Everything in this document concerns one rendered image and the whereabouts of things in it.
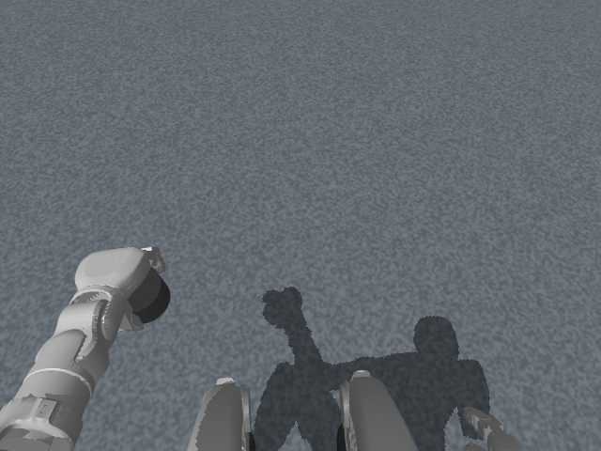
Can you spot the left robot arm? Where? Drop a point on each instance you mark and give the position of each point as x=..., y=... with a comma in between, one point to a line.
x=46, y=413

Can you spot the right robot hand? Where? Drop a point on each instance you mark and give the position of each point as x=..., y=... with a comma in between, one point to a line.
x=490, y=430

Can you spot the left robot hand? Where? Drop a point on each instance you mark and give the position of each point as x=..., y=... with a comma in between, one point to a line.
x=122, y=269

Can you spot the tin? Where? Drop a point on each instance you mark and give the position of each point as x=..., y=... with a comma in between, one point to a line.
x=151, y=299

